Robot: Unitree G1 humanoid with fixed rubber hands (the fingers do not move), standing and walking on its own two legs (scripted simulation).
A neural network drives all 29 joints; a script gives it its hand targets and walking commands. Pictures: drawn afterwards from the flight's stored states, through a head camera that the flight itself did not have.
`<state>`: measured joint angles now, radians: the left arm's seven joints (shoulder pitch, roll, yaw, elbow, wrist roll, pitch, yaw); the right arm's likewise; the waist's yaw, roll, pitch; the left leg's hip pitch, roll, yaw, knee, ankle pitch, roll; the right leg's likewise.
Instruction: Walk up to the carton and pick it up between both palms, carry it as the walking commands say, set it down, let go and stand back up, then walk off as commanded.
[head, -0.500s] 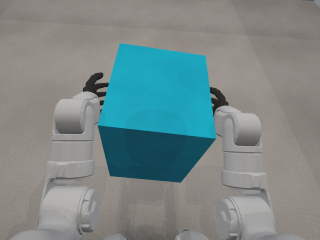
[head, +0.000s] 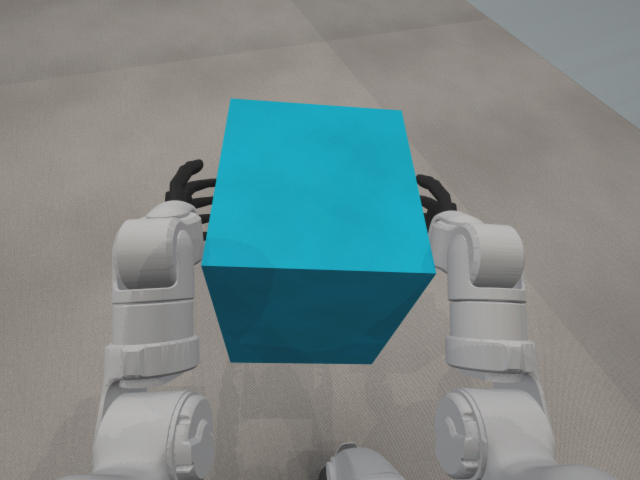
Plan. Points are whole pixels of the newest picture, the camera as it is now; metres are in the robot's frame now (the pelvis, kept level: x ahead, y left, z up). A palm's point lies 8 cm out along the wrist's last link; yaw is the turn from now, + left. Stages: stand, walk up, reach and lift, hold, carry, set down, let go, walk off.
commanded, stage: carry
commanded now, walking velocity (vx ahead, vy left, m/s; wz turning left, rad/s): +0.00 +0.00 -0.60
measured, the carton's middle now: (309, 246) +0.39 +0.00 +0.04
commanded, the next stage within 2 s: none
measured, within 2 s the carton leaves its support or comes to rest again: neither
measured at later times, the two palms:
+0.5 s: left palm (318, 263) +0.31 +0.00 +0.12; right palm (602, 363) +0.20 -0.28 +0.11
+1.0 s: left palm (392, 360) +0.21 -0.07 +0.12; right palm out of the picture +0.04 -0.31 +0.11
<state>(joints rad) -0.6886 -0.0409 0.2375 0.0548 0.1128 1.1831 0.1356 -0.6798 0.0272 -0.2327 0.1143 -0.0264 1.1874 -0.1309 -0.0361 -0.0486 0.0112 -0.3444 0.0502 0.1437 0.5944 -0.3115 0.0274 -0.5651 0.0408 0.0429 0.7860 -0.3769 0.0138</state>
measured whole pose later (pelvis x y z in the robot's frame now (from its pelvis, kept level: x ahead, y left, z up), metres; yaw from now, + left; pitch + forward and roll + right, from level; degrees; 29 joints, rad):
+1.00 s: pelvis -0.19 +0.00 -0.01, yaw -34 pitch +3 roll -3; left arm -0.73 0.00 0.18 0.15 0.05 1.17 0.13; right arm -0.61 0.06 -0.26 0.02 -0.09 1.23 -0.13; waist 0.06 0.03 0.00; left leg -0.48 0.24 0.19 0.80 -0.43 -0.09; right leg -0.36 0.01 -0.09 0.58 -0.27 0.00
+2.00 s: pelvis -0.23 +0.03 +0.01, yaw -37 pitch +3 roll -1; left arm -0.65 -0.02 0.19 0.21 0.10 1.20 0.12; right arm -0.62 0.02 -0.20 0.21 -0.07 1.23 -0.11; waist -0.01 -0.02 -0.09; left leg -0.33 0.03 0.12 0.53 -0.25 0.03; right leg -0.38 -0.04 -0.07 0.45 -0.11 0.01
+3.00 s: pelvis -0.21 +0.03 +0.01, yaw -37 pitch +2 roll -1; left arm -0.43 -0.10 0.19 0.16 0.14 1.03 0.09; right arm -0.38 0.09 -0.19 0.14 -0.12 1.07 -0.08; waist 0.00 -0.01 -0.14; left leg -0.28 0.03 0.12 0.54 -0.29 0.04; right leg -0.34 -0.05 -0.06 0.48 -0.16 0.02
